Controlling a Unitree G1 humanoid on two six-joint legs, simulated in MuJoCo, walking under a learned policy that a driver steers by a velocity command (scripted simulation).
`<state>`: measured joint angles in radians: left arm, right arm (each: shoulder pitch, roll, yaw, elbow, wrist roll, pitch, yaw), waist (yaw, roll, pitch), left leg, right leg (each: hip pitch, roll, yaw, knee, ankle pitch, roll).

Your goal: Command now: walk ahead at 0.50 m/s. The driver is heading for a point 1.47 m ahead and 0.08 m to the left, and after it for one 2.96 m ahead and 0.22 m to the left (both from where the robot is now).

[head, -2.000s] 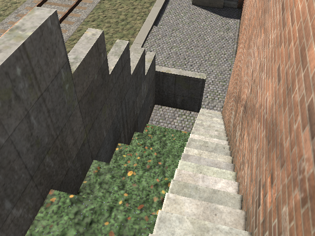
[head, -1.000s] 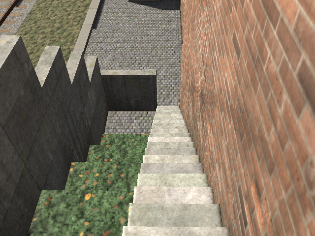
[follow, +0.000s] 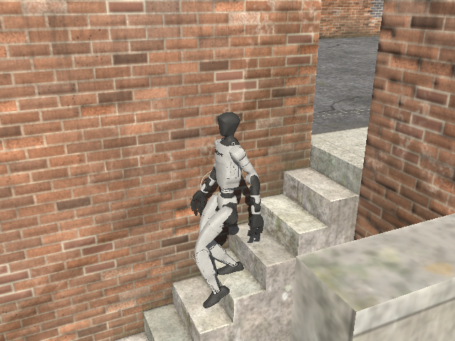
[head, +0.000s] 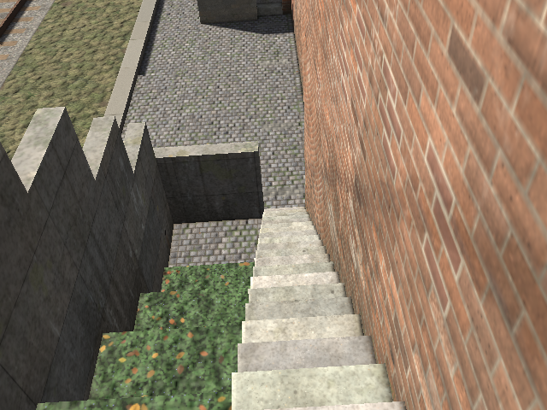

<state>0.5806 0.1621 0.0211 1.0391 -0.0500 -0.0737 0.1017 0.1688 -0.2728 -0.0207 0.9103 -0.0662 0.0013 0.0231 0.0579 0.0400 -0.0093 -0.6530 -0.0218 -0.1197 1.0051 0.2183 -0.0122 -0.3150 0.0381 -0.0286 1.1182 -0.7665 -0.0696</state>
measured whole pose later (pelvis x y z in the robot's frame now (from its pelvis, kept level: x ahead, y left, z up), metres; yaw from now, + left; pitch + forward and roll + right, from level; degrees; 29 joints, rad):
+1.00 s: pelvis +0.39 -0.07 -0.33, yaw +1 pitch +0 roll -1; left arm 0.45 0.16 -0.02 0.87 0.08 -0.12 -0.14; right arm 0.37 -0.22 0.04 0.91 -0.04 -0.07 0.01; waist -0.02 0.11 -0.08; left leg -1.02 0.03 -0.05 1.60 -0.13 -0.08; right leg -0.36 0.04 -0.02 0.74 -0.39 -0.06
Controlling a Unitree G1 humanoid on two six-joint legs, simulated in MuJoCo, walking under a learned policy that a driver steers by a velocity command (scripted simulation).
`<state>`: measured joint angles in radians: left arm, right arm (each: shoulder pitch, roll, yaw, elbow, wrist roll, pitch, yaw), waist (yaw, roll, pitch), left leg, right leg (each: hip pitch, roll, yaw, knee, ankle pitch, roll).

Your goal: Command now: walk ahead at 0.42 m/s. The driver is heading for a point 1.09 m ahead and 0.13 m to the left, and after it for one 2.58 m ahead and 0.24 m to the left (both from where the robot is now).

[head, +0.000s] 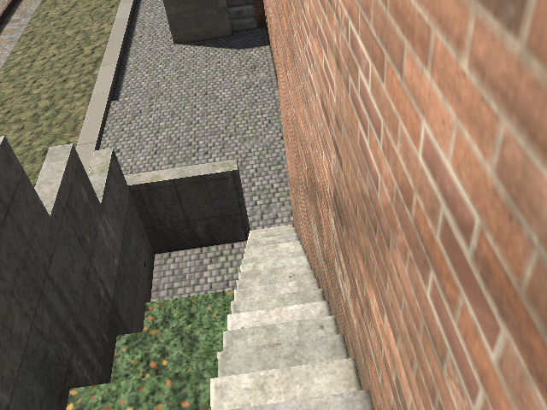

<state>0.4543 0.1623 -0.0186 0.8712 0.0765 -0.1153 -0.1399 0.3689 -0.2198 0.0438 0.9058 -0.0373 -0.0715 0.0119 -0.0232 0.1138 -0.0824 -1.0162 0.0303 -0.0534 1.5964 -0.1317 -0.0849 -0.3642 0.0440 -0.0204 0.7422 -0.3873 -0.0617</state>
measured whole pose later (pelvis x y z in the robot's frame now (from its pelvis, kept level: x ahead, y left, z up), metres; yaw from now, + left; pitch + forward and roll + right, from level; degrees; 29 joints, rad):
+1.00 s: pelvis +0.14 +0.09 -0.14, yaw -5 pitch +5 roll -6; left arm -0.01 0.12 -0.15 0.55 0.01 -0.03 -0.17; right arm 0.30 -0.26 0.01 0.63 -0.02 -0.08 0.02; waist -0.10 0.10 0.04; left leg -0.36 0.08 -0.07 0.25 0.12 -0.04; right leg -0.68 0.07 -0.06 1.50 -0.91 0.00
